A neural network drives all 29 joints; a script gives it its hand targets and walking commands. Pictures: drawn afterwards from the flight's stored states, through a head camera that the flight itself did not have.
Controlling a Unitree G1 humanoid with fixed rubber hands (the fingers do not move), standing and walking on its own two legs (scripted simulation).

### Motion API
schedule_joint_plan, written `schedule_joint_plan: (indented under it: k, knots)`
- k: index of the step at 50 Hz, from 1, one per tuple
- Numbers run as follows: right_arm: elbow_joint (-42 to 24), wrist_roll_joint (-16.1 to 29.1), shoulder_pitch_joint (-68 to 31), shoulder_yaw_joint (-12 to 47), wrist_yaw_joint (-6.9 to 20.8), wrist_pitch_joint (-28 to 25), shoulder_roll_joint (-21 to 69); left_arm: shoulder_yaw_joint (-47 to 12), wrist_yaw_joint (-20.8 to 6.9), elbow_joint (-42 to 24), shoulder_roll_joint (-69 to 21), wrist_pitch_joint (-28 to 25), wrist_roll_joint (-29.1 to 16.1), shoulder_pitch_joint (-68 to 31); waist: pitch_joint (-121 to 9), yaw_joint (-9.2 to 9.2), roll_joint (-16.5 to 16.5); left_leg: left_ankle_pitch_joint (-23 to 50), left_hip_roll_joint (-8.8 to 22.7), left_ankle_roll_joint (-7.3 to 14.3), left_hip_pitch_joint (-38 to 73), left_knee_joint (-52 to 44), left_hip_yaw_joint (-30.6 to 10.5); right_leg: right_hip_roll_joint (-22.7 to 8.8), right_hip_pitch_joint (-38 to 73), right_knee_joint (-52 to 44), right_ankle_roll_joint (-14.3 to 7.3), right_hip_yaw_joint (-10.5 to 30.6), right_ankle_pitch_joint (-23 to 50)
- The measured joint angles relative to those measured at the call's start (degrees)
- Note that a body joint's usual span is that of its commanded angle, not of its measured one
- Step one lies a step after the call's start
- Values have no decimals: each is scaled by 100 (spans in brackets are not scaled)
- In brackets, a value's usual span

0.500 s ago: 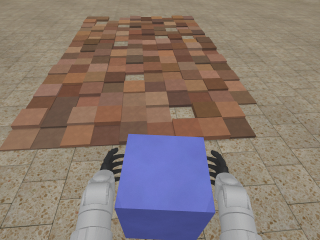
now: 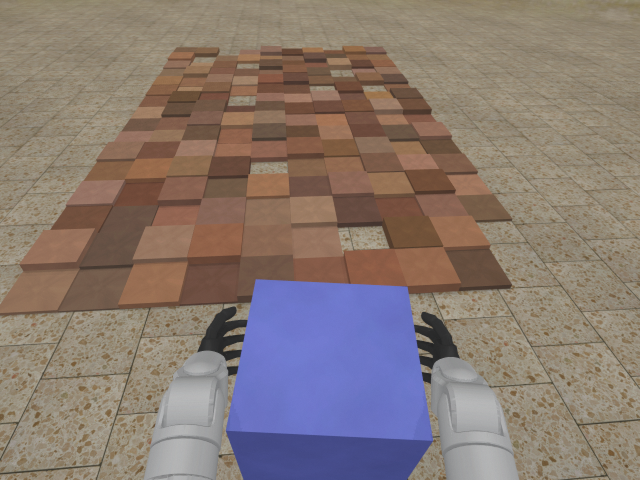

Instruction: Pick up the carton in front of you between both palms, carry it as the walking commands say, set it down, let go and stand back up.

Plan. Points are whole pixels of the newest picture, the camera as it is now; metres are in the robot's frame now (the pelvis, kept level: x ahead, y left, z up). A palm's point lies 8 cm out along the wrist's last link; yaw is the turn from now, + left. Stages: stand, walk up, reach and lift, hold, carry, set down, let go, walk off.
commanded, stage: reach and lift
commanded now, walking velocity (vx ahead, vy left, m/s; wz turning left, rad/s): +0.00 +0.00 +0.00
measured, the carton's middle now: (325, 393) +0.29 +0.00 -0.04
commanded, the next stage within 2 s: hold in 0.06 s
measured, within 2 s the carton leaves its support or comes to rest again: neither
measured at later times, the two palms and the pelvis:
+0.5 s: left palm (208, 362) +0.27 +0.15 +0.05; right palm (449, 369) +0.27 -0.15 +0.05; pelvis -0.01 +0.00 +0.00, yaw +0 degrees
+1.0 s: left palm (209, 359) +0.28 +0.15 +0.05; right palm (448, 365) +0.28 -0.15 +0.05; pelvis -0.01 +0.00 +0.00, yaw +0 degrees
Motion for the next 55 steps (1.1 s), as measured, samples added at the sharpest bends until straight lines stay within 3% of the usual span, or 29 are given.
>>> schedule_joint_plan:
  k: [10,17,33,55]
  knots:
    - [-420,108,99,132,-28,273,-22,-141,41,-412,21,268,-128,100,-5,-11,7,55,2,3,166,-102,-1,-13,173,-112,5,-7,57]
    - [-239,-20,-99,-30,32,424,21,18,-17,-233,-23,433,-1,-108,51,-3,1,65,0,1,231,-64,12,-11,231,-61,2,-10,62]
    - [-128,-107,-309,-211,66,368,73,203,-54,-103,-77,369,88,-327,133,4,6,54,2,-12,118,70,19,-1,123,69,-2,-45,51]
    - [-329,-32,-77,16,32,436,17,-19,-32,-322,-19,443,31,-87,108,2,2,69,20,0,246,-95,39,-13,255,-106,-10,-57,71]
